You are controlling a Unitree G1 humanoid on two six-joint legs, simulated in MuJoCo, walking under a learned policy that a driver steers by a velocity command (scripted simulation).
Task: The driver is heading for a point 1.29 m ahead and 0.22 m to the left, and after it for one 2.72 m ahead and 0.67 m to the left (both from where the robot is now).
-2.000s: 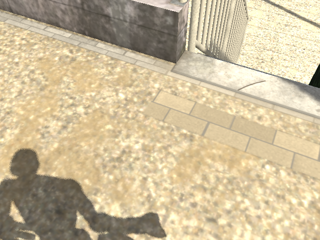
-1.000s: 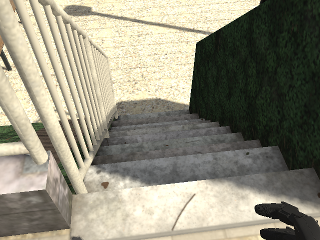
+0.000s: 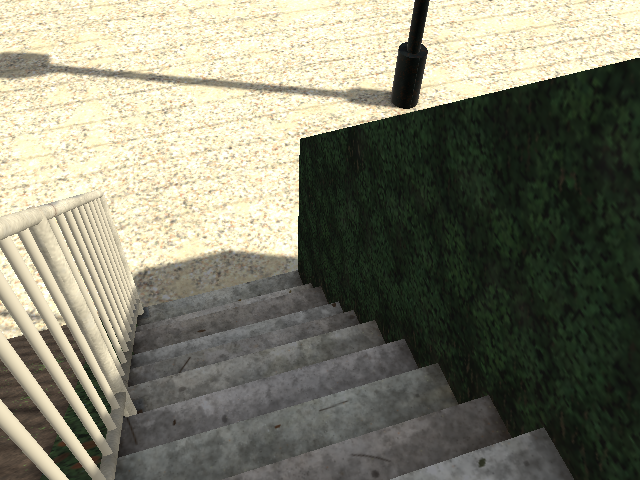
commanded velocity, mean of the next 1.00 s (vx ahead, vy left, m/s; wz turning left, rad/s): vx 0.09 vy -0.01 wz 0.60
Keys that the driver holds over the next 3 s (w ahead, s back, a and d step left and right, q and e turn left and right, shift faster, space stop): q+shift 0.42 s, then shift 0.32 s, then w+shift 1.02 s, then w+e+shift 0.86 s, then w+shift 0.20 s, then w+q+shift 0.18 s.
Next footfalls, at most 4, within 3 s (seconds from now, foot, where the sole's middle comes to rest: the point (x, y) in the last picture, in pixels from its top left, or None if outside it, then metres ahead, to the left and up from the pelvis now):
0.46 right None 0.08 -0.14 -0.76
0.94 left None -0.11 0.06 -0.76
1.34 right None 0.19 -0.11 -0.76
1.84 left None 0.25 0.22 -0.97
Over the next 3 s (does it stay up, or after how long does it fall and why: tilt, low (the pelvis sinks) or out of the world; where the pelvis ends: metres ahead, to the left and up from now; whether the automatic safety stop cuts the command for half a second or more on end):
stays up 0.76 0.00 -0.63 its command is cut before an obstacle after 0.8 s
